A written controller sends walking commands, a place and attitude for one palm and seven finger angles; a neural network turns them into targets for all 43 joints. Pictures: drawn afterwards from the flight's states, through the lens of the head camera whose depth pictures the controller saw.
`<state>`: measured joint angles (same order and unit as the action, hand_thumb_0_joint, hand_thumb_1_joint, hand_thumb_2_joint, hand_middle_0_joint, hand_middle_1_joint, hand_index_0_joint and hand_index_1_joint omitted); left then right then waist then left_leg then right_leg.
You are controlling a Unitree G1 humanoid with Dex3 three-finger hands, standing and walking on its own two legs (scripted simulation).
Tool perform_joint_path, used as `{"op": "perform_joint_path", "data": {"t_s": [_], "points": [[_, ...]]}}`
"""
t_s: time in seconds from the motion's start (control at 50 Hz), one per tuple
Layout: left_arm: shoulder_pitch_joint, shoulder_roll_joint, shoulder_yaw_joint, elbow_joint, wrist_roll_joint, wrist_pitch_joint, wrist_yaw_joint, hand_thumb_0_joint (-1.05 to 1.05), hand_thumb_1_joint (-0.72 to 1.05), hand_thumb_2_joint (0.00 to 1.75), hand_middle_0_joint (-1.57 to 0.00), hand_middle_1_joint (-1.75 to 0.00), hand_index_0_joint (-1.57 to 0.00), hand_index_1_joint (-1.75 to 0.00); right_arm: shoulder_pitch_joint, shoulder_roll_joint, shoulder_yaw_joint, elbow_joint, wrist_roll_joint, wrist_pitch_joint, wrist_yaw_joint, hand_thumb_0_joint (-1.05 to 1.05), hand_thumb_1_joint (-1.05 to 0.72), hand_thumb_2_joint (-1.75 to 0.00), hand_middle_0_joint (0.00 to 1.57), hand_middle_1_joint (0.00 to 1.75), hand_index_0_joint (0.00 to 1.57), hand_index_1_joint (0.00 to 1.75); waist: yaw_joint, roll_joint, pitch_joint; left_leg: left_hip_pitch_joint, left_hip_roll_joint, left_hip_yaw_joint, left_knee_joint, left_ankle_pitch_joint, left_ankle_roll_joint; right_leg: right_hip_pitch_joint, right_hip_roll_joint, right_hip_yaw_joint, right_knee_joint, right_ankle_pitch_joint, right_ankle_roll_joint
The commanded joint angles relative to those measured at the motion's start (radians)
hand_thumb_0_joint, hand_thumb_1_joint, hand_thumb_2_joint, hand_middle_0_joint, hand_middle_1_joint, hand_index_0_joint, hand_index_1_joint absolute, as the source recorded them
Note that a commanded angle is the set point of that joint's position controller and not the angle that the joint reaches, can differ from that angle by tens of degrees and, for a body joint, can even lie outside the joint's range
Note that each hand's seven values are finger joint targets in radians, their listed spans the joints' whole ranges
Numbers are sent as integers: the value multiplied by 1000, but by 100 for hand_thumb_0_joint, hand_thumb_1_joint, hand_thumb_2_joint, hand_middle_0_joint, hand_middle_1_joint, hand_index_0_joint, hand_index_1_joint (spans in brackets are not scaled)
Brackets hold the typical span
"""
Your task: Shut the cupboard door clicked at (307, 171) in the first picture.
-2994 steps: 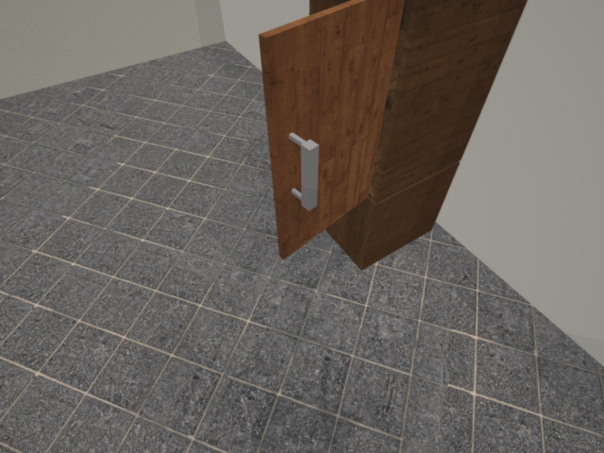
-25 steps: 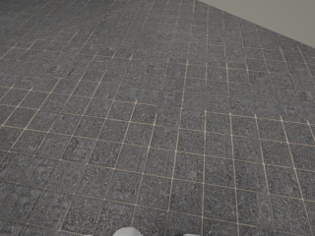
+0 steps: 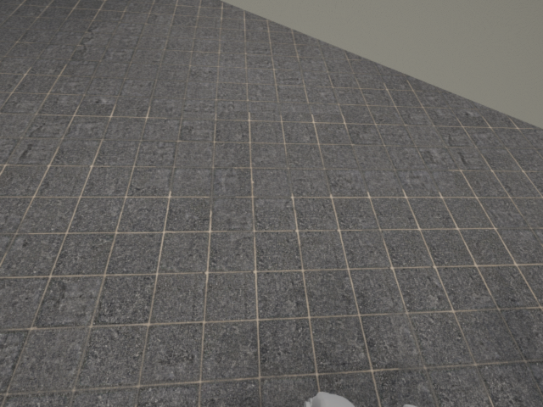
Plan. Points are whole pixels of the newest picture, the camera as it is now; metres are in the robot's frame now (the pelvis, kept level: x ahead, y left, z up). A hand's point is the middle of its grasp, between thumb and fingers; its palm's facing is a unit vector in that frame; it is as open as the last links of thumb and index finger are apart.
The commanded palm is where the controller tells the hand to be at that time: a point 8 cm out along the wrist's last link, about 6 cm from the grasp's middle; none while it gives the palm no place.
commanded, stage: turn to face it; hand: left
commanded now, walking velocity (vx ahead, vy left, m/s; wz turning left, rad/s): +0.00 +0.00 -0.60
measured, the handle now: out of the picture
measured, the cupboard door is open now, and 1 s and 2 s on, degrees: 36 36 36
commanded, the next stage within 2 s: none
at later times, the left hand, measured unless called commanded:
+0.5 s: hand (185, 401) +0.15 +0.15 -0.17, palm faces -0.29 -0.93 -0.23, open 7.4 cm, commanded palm none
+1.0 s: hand (218, 354) +0.22 +0.11 -0.16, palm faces -0.57 -0.78 -0.26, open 7.4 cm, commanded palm none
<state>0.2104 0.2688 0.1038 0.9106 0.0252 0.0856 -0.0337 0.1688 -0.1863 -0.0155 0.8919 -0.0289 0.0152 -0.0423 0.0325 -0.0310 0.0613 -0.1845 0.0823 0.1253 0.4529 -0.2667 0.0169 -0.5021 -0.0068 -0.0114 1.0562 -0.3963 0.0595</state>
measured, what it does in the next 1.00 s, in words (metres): steps on the spot, turning right: right foot, then left foot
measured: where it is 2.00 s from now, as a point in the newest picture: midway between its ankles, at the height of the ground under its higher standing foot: outside the picture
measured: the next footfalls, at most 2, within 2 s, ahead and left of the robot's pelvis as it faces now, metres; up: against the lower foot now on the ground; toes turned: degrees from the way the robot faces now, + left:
right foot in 0.20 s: +0.02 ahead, -0.15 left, +0.00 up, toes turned -13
left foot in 0.58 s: +0.11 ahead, +0.09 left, +0.00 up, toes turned -18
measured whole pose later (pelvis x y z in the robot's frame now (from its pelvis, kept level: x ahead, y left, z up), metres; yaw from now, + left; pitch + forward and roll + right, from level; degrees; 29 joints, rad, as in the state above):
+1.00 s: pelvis +0.01 -0.01 -0.02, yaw -36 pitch +1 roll -1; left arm 0.16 0.25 0.08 0.87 0.02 0.08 -0.04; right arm 0.24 -0.23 -0.04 0.91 -0.02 0.03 -0.02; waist -0.02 0.03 0.08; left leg -0.25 0.18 0.26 0.60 -0.33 -0.04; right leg -0.28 -0.03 -0.08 0.62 -0.31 0.02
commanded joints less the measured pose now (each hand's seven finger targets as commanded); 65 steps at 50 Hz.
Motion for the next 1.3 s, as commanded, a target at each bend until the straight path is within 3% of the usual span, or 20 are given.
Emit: {"op": "perform_joint_path", "data": {"t_s": [0.0, 0.14, 0.16, 0.18, 0.22, 0.32, 0.46, 0.52, 0.54, 0.56, 0.58, 0.6, 0.7, 0.92, 0.96, 0.98, 1.0, 1.02, 1.12, 1.28], "points": [[-77, 28, -2, -110, -2, -27, -7, 0, 90, 90, -20, -30, -20, -30, 78, -207, -70, -33, -1, -21, -3, 0, -90, -90, 20, 30, 20, 30, -62, 227, -72, 160, 245, -79, -79, 522, 111, -31, -23, -48, -146, -1, 4], [-5, 55, 0, -97, -3, -44, -4, 0, 90, 90, -20, -30, -20, -30, 44, -250, -89, -34, 4, -12, 11, 0, -90, -90, 20, 30, 20, 30, -12, 212, -103, 33, 253, -5, 101, 451, 38, 283, 2, -92, -521, 162, -54], [82, 111, 11, -73, 2, -55, 1, 0, 90, 90, -20, -30, -20, -30, 28, -234, -87, -45, 14, -12, 17, 0, -90, -90, 20, 30, 20, 30, 35, 93, -144, -65, 200, 45, 258, 317, -15, 442, -61, -15, -643, 332, -79], [140, 230, 34, -58, 13, -70, 17, 0, 90, 90, -20, -30, -20, -30, 6, -138, -63, -90, 20, -10, 21, 0, -90, -90, 20, 30, 20, 30, 64, -277, -148, -358, 33, 97, 514, -265, -82, 602, -327, 357, -709, 686, -180], [140, 240, 30, -52, -7, -64, 39, 0, 90, 90, -20, -30, -20, -30, -14, -154, -54, -102, 21, 15, 10, 0, -90, -90, 20, 30, 20, 30, 50, -180, -124, -431, 22, -111, 751, -340, -80, 480, -397, 369, -704, 719, -305], [-35, 152, 8, -112, -5, -67, 47, 0, 90, 90, -20, -30, -20, -30, 8, -148, -58, -61, 14, 17, 23, 0, -90, -90, 20, 30, 20, 30, -28, -116, -116, -363, 18, -116, 663, -134, -111, 369, -223, 223, -686, 599, -236], [-21, 181, 19, -107, 6, -57, 37, 0, 90, 90, -20, -30, -20, -30, 4, -133, -54, -81, 21, 4, 20, 0, -90, -90, 20, 30, 20, 30, -16, -131, -115, -235, -41, -89, 329, -153, -104, 310, -207, 333, -670, 467, -246], [-66, 168, 18, -110, -3, -48, 35, 0, 90, 90, -20, -30, -20, -30, 95, -140, -55, -54, 26, -8, 12, 0, -90, -90, 20, 30, 20, 30, -67, -127, -123, -29, -63, -80, 70, 4, -93, 193, -155, 339, -600, 409, -177], [-70, 127, 10, -119, -12, -42, 32, 0, 90, 90, -20, -30, -20, -30, 130, -183, -60, -43, 22, -20, 7, 0, -90, -90, 20, 30, 20, 30, -81, -22, -141, 93, 9, -142, -70, 40, -74, 95, -86, 284, -525, 292, -125], [-42, 59, -2, -138, -22, -37, 24, 0, 90, 90, -20, -30, -20, -30, 147, -288, -79, -47, 6, -29, 4, 0, -90, -90, 20, 30, 20, 30, -79, 282, -144, 169, 265, -421, -179, 61, 12, -65, 66, 141, -313, -34, -57], [-68, 69, -3, -150, -14, -35, 22, 0, 90, 90, -20, -30, -20, -30, 159, -328, -85, -57, 0, -23, -1, 0, -90, -90, 20, 30, 20, 30, -92, 337, -119, 91, 412, -521, -208, 132, 107, -79, 59, 64, -75, -239, -35], [-74, 88, 0, -155, -7, -38, 19, 0, 90, 90, -20, -30, -20, -30, 123, -307, -73, -79, -3, -20, 1, 0, -90, -90, 20, 30, 20, 30, -74, 220, -83, 2, 413, -486, -194, 144, 145, -49, 5, 92, 30, -202, -34], [-26, 59, 10, -100, -2, -22, -7, 0, 90, 90, -20, -30, -20, -30, 32, -211, -51, -92, -1, -28, -10, 0, -90, -90, 20, 30, 20, 30, -25, 210, -82, 68, 235, -146, -120, 415, 91, -69, -17, 21, 136, -31, 2], [-57, 34, -7, -117, -7, -35, -7, 0, 90, 90, -20, -30, -20, -30, 81, -257, -88, -38, 0, -12, 14, 0, -90, -90, 20, 30, 20, 30, -47, 254, -117, 75, 291, -19, 7, 398, 74, 189, -3, -90, -415, 30, -37], [60, 104, 9, -82, 0, -50, 1, 0, 90, 90, -20, -30, -20, -30, 54, -237, -89, -48, 14, -8, 20, 0, -90, -90, 20, 30, 20, 30, 16, 96, -153, -75, 221, 47, 205, 213, -16, 428, -52, -20, -668, 272, -72], [105, 219, 29, -68, 12, -65, 15, 0, 90, 90, -20, -30, -20, -30, 27, -146, -67, -89, 19, -4, 25, 0, -90, -90, 20, 30, 20, 30, 47, -272, -129, -346, 65, 102, 434, -279, -84, 553, -304, 330, -760, 539, -162], [138, 256, 34, -55, -3, -62, 30, 0, 90, 90, -20, -30, -20, -30, -14, -153, -59, -116, 12, 9, 19, 0, -90, -90, 20, 30, 20, 30, 63, -291, -120, -430, 11, -11, 625, -396, -93, 492, -400, 427, -727, 760, -251], [123, 247, 28, -61, -7, -59, 37, 0, 90, 90, -20, -30, -20, -30, -10, -156, -55, -112, 18, 20, 16, 0, -90, -90, 20, 30, 20, 30, 46, -201, -111, -441, 30, -96, 713, -337, -85, 438, -394, 382, -740, 601, -288], [-30, 137, 4, -104, -9, -70, 43, 0, 90, 90, -20, -30, -20, -30, 10, -155, -64, -60, 11, 20, 26, 0, -90, -90, 20, 30, 20, 30, -35, -129, -90, -399, 26, -118, 688, -89, -115, 366, -207, 215, -708, 574, -220], [7, 168, 15, -95, 4, -65, 38, 0, 90, 90, -20, -30, -20, -30, -42, -142, -58, -94, 18, 10, 22, 0, -90, -90, 20, 30, 20, 30, -10, -105, -96, -307, -25, -110, 396, -146, -110, 345, -218, 355, -700, 446, -261]]}}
